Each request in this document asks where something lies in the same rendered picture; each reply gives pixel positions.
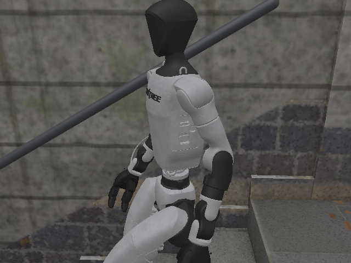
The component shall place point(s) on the stairs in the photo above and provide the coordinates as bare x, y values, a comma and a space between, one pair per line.
232, 245

